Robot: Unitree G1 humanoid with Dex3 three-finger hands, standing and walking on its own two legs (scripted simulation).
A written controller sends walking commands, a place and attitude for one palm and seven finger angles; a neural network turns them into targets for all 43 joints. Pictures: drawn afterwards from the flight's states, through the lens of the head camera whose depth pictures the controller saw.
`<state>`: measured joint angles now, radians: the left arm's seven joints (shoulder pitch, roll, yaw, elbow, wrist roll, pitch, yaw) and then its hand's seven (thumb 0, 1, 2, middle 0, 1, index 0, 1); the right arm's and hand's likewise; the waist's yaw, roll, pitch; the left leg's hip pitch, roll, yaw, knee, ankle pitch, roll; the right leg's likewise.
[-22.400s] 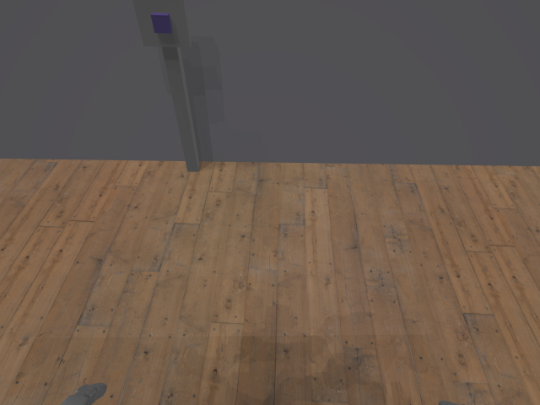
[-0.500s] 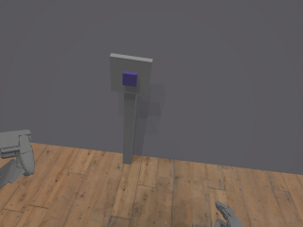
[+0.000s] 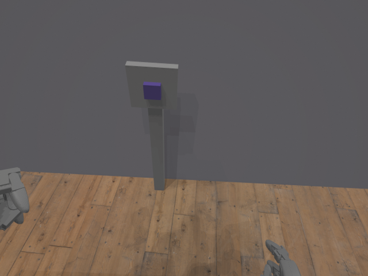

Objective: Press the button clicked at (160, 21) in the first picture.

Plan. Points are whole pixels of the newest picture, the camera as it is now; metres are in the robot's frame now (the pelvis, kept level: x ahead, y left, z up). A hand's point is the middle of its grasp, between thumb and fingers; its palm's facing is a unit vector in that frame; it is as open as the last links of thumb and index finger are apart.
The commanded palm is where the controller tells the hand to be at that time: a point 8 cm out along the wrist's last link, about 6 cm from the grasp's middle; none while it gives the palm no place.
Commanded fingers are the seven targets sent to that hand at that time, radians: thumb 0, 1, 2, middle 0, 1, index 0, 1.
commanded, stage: stop stepping back and stand still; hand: left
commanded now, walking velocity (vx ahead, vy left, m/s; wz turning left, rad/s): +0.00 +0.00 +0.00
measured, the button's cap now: (152, 90) +0.72 +0.16 +0.00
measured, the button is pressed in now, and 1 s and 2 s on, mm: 0 0 0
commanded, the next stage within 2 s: let the arm hang, fingers relaxed in 0.44 s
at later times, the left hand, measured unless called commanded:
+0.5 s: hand (74, 209) +0.19 +0.20 +0.14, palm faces +0.33 -0.82 -0.46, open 3.1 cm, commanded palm +0.13 +0.24 +0.17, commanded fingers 0.00 0.90 0.90 -1.30 -1.50 -1.30 -1.50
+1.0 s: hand out of the picture -0.07 +0.18 -0.19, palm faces +0.11 -0.97 -0.22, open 4.4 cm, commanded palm none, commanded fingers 0.00 0.90 0.90 -0.42 -0.54 -0.42 -0.54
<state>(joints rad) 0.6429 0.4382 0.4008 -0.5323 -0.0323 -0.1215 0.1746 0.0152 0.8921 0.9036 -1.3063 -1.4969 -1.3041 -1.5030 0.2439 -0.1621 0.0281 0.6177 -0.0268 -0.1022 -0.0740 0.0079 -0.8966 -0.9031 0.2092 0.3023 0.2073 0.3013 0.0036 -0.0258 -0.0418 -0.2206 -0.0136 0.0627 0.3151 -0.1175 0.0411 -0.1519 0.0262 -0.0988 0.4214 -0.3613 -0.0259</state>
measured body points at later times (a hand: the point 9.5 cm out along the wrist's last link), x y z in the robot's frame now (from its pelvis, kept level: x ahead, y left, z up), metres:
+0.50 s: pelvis +0.00 -0.04 -0.01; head +0.01 -0.04 +0.44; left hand +0.17 +0.24 +0.16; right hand +0.17 -0.28 -0.10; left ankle +0.03 +0.09 -0.75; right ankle -0.05 -0.08 -0.75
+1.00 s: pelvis -0.04 -0.01 -0.01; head -0.01 +0.00 +0.43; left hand -0.07 +0.23 -0.17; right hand -0.02 -0.25 -0.16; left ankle +0.03 +0.09 -0.75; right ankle -0.05 -0.08 -0.75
